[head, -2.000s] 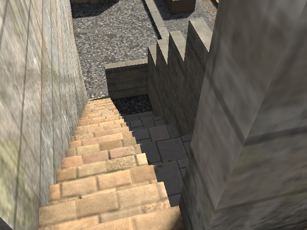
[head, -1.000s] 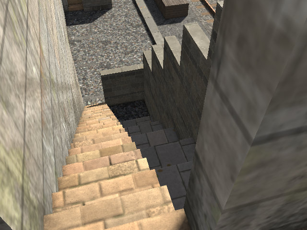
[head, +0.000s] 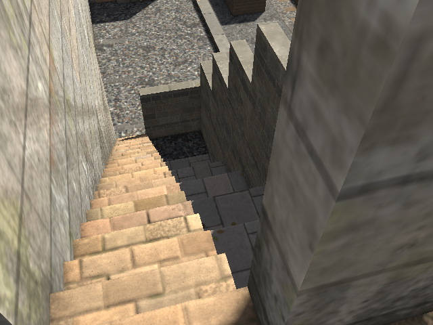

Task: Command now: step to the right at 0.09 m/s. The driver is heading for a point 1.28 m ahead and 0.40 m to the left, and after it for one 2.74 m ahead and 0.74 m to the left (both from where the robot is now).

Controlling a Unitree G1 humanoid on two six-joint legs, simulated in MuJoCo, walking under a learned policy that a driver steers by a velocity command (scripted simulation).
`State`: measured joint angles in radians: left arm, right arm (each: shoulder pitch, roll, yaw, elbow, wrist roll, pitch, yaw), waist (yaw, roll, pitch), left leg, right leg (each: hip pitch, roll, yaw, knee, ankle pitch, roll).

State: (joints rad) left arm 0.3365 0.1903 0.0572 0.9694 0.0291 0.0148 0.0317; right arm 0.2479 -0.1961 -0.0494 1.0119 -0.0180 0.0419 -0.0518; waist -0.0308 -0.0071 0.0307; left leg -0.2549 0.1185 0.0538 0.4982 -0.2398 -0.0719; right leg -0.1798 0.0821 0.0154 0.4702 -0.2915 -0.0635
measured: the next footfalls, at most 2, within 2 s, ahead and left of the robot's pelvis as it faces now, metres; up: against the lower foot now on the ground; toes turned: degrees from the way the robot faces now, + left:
left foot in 1.00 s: +0.02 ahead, +0.16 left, +0.00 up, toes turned +12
right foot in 1.64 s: +0.07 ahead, +0.01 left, +0.00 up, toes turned +24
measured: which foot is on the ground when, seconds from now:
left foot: down 0.00-0.66, up 0.68-0.98, down 1.00-1.00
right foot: down 0.00-1.00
